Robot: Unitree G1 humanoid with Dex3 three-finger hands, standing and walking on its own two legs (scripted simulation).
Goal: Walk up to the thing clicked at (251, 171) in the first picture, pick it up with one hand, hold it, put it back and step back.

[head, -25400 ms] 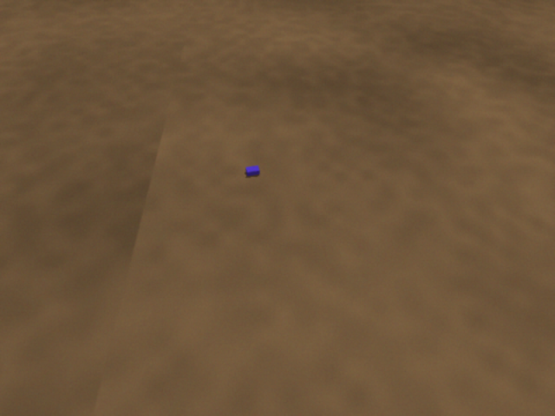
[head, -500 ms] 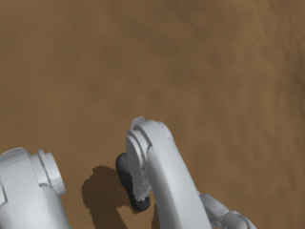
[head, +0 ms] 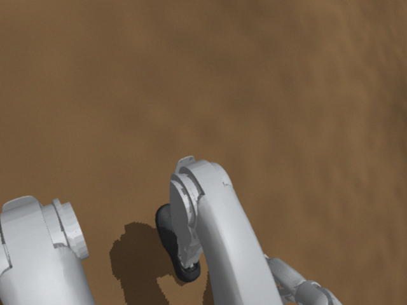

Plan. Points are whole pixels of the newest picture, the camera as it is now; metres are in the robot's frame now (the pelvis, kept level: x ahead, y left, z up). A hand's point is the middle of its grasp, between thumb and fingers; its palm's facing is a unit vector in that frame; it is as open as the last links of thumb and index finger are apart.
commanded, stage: close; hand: left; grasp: from above
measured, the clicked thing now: out of the picture +0.42 +0.36 -0.29
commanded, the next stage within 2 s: settle in 0.16 s
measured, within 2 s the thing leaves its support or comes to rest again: leaves its support in 0.62 s
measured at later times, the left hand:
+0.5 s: hand out of the picture +0.40 +0.35 -0.25, palm faces -0.41 -0.21 -0.88, open 6.8 cm
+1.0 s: hand out of the picture +0.39 +0.36 -0.16, palm faces -0.40 -0.16 -0.90, open 6.8 cm
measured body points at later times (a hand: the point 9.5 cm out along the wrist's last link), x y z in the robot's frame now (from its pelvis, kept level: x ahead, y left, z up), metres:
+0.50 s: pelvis +0.00 +0.00 +0.00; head +0.26 +0.14 +0.34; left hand +0.41 +0.35 -0.20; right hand +0.09 -0.25 -0.07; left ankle +0.07 +0.13 -0.27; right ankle +0.12 -0.13 -0.27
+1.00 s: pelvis +0.00 -0.01 +0.02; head +0.21 +0.10 +0.40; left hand +0.41 +0.36 -0.11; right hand +0.12 -0.26 -0.08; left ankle +0.07 +0.13 -0.27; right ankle +0.12 -0.13 -0.27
